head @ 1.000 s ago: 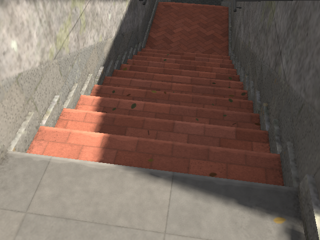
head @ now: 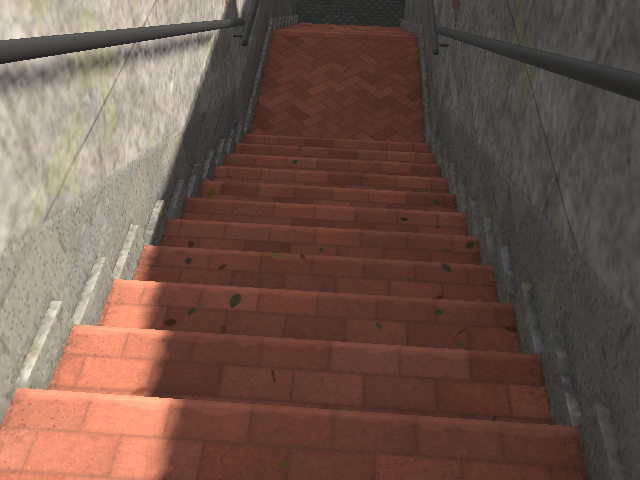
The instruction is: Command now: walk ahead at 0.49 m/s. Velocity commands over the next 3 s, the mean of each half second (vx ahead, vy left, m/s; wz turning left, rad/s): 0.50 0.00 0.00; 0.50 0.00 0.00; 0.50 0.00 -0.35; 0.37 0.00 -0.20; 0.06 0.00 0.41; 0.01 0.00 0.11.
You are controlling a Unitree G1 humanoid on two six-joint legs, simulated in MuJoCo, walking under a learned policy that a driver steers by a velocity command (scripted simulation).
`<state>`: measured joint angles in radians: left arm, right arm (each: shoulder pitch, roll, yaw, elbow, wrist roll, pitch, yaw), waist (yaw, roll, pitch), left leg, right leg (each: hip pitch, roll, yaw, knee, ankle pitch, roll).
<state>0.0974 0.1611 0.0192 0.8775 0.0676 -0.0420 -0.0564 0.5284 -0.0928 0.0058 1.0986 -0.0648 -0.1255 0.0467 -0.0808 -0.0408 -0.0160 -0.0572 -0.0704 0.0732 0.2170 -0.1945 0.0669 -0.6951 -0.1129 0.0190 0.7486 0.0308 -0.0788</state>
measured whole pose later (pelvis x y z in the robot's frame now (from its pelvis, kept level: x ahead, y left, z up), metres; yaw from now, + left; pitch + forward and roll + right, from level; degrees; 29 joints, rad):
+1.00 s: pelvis +0.53 +0.01 -0.15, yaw -1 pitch +2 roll -2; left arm 0.66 0.13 -0.02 1.15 0.07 -0.06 -0.08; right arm 0.12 -0.18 -0.02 0.95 -0.08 -0.08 0.08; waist 0.11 0.02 -0.01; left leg -0.33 0.04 0.07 0.42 -0.16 0.04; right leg -0.27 0.02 0.07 1.61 -0.82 -0.02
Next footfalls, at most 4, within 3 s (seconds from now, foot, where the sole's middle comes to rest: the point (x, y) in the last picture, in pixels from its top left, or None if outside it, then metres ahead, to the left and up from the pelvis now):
0.20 right None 0.28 -0.15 -0.78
0.94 left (264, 460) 0.62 0.10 -0.94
1.54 right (368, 379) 0.90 -0.19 -1.09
1.96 left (307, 319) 1.22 -0.03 -1.24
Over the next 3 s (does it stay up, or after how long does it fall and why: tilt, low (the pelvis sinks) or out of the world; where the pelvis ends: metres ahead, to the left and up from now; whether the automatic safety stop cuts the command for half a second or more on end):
stays up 1.15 -0.17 -0.47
